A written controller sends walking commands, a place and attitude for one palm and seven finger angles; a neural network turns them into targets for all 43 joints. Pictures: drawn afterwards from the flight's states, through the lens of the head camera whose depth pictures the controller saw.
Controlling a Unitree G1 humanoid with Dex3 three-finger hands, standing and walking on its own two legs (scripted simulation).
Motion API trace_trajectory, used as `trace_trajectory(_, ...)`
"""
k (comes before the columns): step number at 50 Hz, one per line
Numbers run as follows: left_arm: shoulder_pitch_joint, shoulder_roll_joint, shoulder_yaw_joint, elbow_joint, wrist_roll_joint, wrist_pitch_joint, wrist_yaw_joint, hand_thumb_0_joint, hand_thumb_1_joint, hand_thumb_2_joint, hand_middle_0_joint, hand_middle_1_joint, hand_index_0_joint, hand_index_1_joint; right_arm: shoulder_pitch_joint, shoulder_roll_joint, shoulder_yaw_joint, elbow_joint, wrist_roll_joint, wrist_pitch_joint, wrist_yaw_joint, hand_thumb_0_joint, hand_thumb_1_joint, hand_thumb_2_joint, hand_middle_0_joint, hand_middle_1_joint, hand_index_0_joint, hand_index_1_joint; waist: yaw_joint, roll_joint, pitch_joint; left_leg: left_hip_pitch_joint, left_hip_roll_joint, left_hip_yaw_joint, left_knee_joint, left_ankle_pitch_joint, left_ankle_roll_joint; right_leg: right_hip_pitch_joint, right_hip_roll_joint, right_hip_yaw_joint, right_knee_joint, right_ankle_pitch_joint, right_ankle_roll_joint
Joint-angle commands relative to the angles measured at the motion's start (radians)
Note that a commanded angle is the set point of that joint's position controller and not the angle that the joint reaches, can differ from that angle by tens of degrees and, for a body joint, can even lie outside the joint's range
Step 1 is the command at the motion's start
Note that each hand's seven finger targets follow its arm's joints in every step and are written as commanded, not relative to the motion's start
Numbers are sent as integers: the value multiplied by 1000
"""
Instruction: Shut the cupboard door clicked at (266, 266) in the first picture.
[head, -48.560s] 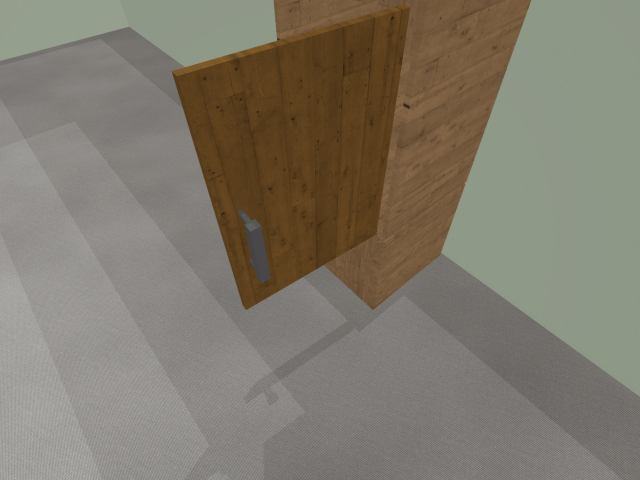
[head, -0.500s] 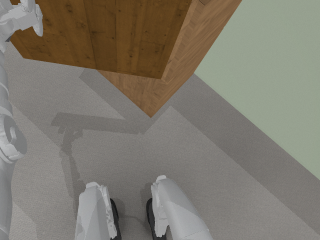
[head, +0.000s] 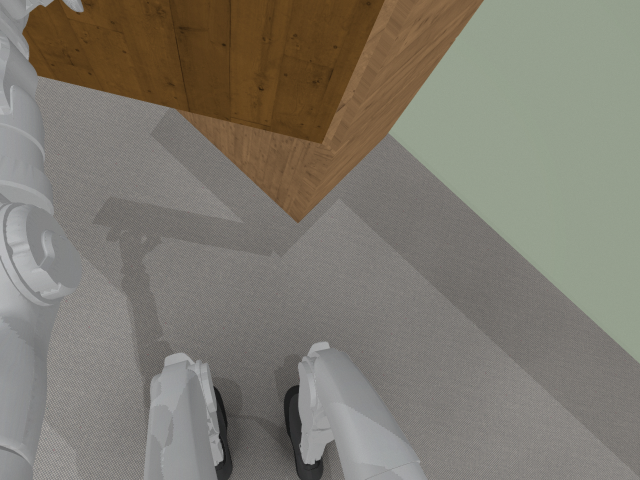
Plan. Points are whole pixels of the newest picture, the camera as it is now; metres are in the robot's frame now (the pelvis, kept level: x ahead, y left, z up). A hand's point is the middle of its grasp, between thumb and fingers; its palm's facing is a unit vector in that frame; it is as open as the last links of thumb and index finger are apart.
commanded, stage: pull the fist back off the door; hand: left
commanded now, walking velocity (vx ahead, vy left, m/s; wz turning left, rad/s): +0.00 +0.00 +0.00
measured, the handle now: out of the picture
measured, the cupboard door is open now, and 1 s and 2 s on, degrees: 34 34 34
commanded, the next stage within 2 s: draw the hand back to the body in 0.72 s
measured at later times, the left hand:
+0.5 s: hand (64, 35) +0.55 +0.19 +0.08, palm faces +0.13 -0.99 -0.01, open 3.1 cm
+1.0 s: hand (52, 48) +0.51 +0.18 +0.11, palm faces +0.14 -0.99 -0.05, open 3.1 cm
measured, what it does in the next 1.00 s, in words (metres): rises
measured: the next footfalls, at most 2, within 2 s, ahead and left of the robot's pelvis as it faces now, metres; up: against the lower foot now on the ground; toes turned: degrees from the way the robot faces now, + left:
none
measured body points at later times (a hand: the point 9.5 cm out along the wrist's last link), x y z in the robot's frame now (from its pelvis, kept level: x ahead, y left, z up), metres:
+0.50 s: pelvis +0.02 +0.00 +0.04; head +0.19 +0.03 +0.45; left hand +0.54 +0.24 +0.08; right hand +0.01 -0.26 -0.06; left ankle +0.06 +0.11 -0.55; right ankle +0.03 -0.09 -0.55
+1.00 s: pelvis +0.02 +0.00 +0.06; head +0.17 +0.01 +0.49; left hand +0.49 +0.23 +0.12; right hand +0.08 -0.25 -0.07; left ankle +0.06 +0.11 -0.55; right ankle +0.03 -0.09 -0.55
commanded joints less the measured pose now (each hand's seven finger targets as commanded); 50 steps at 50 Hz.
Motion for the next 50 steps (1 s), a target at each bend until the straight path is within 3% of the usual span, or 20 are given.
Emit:
trace_trajectory(1, -442, 171, -11, -255, 124, -115, 205, 0, 900, 900, -1300, -1500, -1300, -1500, 289, -201, -87, 5, -23, 20, 41, 0, -900, -900, 200, 300, 200, 300, -13, 346, -703, 801, -12, -112, -155, 397, 11, 149, 6, 92, -227, 288, 31)
trace_trajectory(3, -439, 189, -18, -265, 150, -140, 200, 0, 900, 900, -1300, -1500, -1300, -1500, 289, -208, -92, 4, -19, 32, 50, 0, -900, -900, 200, 300, 200, 300, -20, 336, -709, 794, -17, -105, -170, 381, 12, 196, 8, 104, -247, 295, 30)
trace_trajectory(7, -419, 199, 17, -292, 67, -185, 125, 0, 900, 900, -1300, -1500, -1300, -1500, 269, -208, -95, 2, 2, 29, 40, 0, -900, -900, 200, 300, 200, 300, -16, 259, -733, 730, -32, -81, -193, 346, 18, 350, 13, 145, -287, 331, 33)
trace_trajectory(9, -359, 208, 46, -243, 28, -192, 99, 0, 900, 900, -1300, -1500, -1300, -1500, 261, -201, -91, 8, 10, 29, 33, 0, -900, -900, 200, 300, 200, 300, -7, 211, -682, 655, -36, -62, -200, 325, 21, 420, 9, 163, -307, 346, 40)
trace_trajectory(11, -247, 172, 39, -159, 23, -187, 90, 0, 900, 900, -1300, -1500, -1300, -1500, 258, -191, -88, 3, 14, 32, 33, 0, -900, -900, 200, 300, 200, 300, 1, 149, -600, 580, -39, -46, -211, 293, 24, 450, 6, 173, -322, 338, 44)
trace_trajectory(13, -164, 174, 47, -123, 32, -197, 88, 0, 900, 900, -1300, -1500, -1300, -1500, 255, -186, -84, -4, 12, 37, 35, 0, -900, -900, 200, 300, 200, 300, 25, 142, -550, 554, -40, -36, -219, 297, 25, 456, 3, 171, -320, 349, 43)
trace_trajectory(16, -60, 90, 1, -107, 26, -206, 85, 0, 900, 900, -1300, -1500, -1300, -1500, 243, -180, -91, -18, 14, 49, 39, 0, -900, -900, 200, 300, 200, 300, 30, 92, -496, 532, -44, -22, -232, 286, 26, 471, -2, 177, -334, 361, 46)
trace_trajectory(17, -32, 71, 0, -109, 19, -219, 81, 0, 900, 900, -1300, -1500, -1300, -1500, 241, -179, -95, -21, 15, 50, 41, 0, -900, -900, 200, 300, 200, 300, 41, 89, -502, 548, -48, -21, -235, 301, 25, 474, -1, 176, -330, 379, 43)
trace_trajectory(22, -43, -16, -43, -242, -40, -286, 66, 0, 900, 900, -1300, -1500, -1300, -1500, 211, -182, -120, -16, 24, 57, 38, 0, -900, -900, 200, 300, 200, 300, 40, 102, -552, 645, -58, -21, -246, 337, 20, 464, -4, 168, -330, 420, 45)
trace_trajectory(23, -54, -1, -30, -270, -45, -303, 72, 0, 900, 900, -1300, -1500, -1300, -1500, 204, -186, -126, -10, 22, 59, 36, 0, -900, -900, 200, 300, 200, 300, 44, 119, -574, 675, -57, -24, -246, 353, 18, 460, -7, 166, -329, 430, 46)
trace_trajectory(27, -115, -40, -76, -430, -36, -377, 95, 0, 900, 900, -1300, -1500, -1300, -1500, 183, -182, -143, 2, 22, 57, 34, 0, -900, -900, 200, 300, 200, 300, 61, 231, -684, 867, -59, -40, -253, 436, 8, 402, -11, 147, -308, 449, 36)
trace_trajectory(29, -83, -86, -107, -432, -30, -393, 109, 0, 900, 900, -1300, -1500, -1300, -1500, 166, -180, -147, 10, 22, 59, 36, 0, -900, -900, 200, 300, 200, 300, 68, 260, -705, 950, -59, -57, -268, 472, -4, 368, -12, 132, -308, 442, 31)
trace_trajectory(31, -16, -131, -127, -408, -29, -390, 123, 0, 900, 900, -1300, -1500, -1300, -1500, 153, -176, -151, 10, 23, 65, 37, 0, -900, -900, 200, 300, 200, 300, 70, 215, -679, 958, -59, -57, -280, 472, -6, 373, -12, 125, -318, 440, 34)
trace_trajectory(32, 16, -122, -113, -385, -26, -385, 130, 0, 900, 900, -1300, -1500, -1300, -1500, 156, -181, -151, 13, 23, 68, 34, 0, -900, -900, 200, 300, 200, 300, 74, 199, -667, 960, -59, -57, -284, 486, -5, 373, -13, 125, -318, 450, 34)
trace_trajectory(36, 16, -148, -133, -245, -10, -348, 154, 0, 900, 900, -1300, -1500, -1300, -1500, 129, -175, -140, 8, 26, 89, 30, 0, -900, -900, 200, 300, 200, 300, 48, 88, -509, 804, -70, -37, -291, 357, 5, 391, -15, 134, -345, 389, 45)
trace_trajectory(39, 2, -141, -116, -196, -12, -358, 168, 0, 900, 900, -1300, -1500, -1300, -1500, 109, -174, -134, -4, 24, 91, 26, 0, -900, -900, 200, 300, 200, 300, 45, 45, -486, 747, -75, -29, -285, 316, 10, 400, -16, 144, -348, 363, 46)
trace_trajectory(42, -18, -132, -109, -184, -14, -390, 163, 0, 900, 900, -1300, -1500, -1300, -1500, 102, -173, -131, -10, 18, 86, 25, 0, -900, -900, 200, 300, 200, 300, 45, 48, -499, 737, -76, -33, -276, 320, 11, 393, -16, 147, -330, 367, 43)
trace_trajectory(45, 114, -36, -24, -354, -32, -420, 141, 0, 900, 900, -1300, -1500, -1300, -1500, 80, -174, -138, -60, 28, 96, 28, 0, -900, -900, 200, 300, 200, 300, 153, 132, -712, 873, -81, -17, -317, 437, -2, 547, -19, 161, -330, 480, 36)
trace_trajectory(47, 249, -29, -24, -466, -52, -407, 114, 0, 900, 900, -1300, -1500, -1300, -1500, 74, -167, -138, -93, 43, 104, 29, 0, -900, -900, 200, 300, 200, 300, 197, 160, -784, 965, -82, -14, -362, 514, -9, 638, -18, 158, -344, 559, 33)
trace_trajectory(50, 422, -102, -84, -603, -90, -323, 79, 0, 900, 900, -1300, -1500, -1300, -1500, 60, -149, -137, -133, 78, 119, 24, 0, -900, -900, 200, 300, 200, 300, 200, 62, -700, 974, -86, 12, -437, 483, 1, 755, -12, 157, -438, 595, 50)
